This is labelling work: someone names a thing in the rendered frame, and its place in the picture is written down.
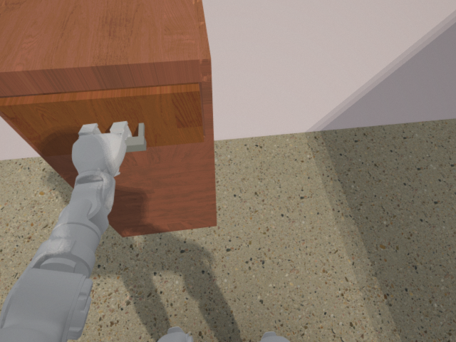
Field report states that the robot shin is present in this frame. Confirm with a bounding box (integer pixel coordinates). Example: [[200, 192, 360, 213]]
[[262, 331, 276, 339], [167, 326, 184, 334]]

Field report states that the right robot shin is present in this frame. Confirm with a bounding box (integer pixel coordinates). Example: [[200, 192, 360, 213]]
[[262, 331, 276, 339]]

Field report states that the left robot forearm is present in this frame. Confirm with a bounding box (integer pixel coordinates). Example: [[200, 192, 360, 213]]
[[0, 171, 115, 328]]

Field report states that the left robot upper arm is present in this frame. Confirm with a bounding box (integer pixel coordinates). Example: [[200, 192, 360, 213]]
[[0, 268, 93, 342]]

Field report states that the cabinet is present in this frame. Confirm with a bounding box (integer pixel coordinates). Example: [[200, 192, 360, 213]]
[[0, 0, 217, 237]]

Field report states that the robot left hand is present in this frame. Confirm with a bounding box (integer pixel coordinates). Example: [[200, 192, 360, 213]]
[[72, 121, 132, 177]]

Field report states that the handle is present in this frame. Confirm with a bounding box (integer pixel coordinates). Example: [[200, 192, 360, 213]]
[[125, 123, 147, 152]]

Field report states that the drawer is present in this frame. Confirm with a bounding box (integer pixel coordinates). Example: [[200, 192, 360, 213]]
[[0, 82, 204, 157]]

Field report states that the left robot shin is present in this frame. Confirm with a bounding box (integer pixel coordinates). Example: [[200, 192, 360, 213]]
[[167, 326, 184, 334]]

